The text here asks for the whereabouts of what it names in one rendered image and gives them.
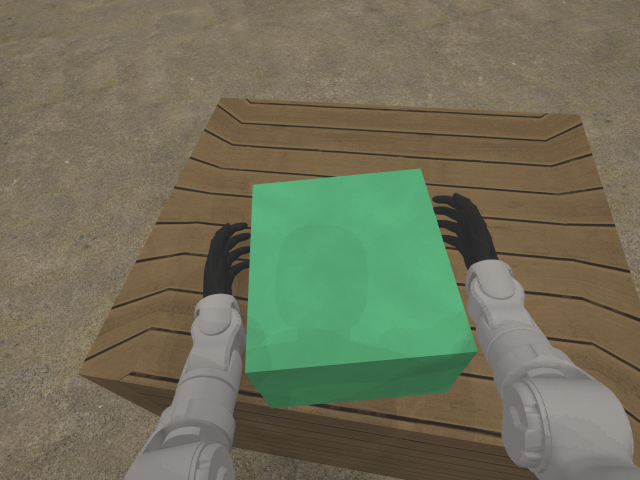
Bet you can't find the robot right hand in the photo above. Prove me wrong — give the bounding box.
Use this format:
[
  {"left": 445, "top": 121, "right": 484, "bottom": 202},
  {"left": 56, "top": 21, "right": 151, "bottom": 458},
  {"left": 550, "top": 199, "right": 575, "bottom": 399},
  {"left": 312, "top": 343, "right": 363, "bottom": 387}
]
[{"left": 432, "top": 193, "right": 498, "bottom": 269}]

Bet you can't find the carton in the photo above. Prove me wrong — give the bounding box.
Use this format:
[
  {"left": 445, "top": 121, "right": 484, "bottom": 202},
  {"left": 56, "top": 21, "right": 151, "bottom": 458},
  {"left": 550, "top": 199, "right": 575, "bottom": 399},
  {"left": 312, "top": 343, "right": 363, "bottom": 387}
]
[{"left": 245, "top": 168, "right": 478, "bottom": 408}]

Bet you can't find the robot right upper arm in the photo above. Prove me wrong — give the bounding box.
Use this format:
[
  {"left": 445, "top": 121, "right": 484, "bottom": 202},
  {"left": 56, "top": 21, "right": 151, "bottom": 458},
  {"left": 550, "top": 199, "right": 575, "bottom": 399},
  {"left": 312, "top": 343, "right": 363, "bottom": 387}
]
[{"left": 501, "top": 377, "right": 640, "bottom": 480}]

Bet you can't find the robot left hand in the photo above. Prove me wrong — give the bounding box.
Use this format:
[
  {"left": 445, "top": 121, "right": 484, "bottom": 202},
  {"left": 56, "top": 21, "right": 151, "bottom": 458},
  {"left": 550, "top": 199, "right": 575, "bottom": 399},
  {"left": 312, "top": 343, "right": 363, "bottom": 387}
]
[{"left": 203, "top": 222, "right": 251, "bottom": 298}]

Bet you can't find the left robot forearm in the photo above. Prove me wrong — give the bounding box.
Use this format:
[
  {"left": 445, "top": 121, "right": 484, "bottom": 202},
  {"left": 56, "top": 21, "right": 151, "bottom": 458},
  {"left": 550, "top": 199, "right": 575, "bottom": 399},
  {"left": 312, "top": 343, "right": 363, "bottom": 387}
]
[{"left": 124, "top": 294, "right": 246, "bottom": 480}]

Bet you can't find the right robot forearm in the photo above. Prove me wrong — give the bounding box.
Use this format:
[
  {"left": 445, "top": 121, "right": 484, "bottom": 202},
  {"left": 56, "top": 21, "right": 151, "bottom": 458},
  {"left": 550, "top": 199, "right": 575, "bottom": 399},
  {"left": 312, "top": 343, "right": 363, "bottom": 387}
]
[{"left": 465, "top": 259, "right": 634, "bottom": 460}]

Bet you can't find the pedestal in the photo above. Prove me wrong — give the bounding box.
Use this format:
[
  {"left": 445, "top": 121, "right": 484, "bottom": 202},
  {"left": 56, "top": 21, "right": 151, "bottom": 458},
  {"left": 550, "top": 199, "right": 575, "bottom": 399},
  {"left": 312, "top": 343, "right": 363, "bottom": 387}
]
[{"left": 78, "top": 98, "right": 640, "bottom": 480}]

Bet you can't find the robot left upper arm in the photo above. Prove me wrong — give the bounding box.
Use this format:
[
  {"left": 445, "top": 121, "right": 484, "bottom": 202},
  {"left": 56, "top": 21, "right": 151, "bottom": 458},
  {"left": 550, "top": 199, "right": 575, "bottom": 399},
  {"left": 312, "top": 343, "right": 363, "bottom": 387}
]
[{"left": 125, "top": 440, "right": 235, "bottom": 480}]

